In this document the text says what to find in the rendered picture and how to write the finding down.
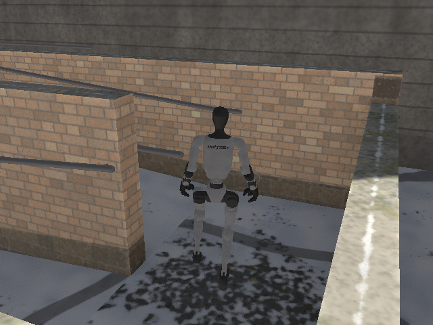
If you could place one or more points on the robot left upper arm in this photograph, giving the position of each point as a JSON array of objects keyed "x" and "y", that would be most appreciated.
[{"x": 194, "y": 152}]

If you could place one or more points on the robot right forearm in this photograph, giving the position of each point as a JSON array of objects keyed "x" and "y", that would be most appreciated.
[{"x": 251, "y": 180}]

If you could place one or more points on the robot left forearm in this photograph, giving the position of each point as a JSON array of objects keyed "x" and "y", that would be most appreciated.
[{"x": 187, "y": 176}]

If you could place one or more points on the robot right upper arm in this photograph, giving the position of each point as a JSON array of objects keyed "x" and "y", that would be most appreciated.
[{"x": 239, "y": 143}]

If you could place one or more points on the robot left foot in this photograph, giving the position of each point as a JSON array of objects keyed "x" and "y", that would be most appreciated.
[{"x": 196, "y": 257}]

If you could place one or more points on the left robot thigh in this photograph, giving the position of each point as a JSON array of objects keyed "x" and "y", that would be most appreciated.
[{"x": 199, "y": 199}]

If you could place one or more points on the robot right hand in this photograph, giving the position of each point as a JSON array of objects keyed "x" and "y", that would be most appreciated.
[{"x": 251, "y": 192}]

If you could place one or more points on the robot left hand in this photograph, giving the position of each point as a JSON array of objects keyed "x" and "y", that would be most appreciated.
[{"x": 182, "y": 189}]

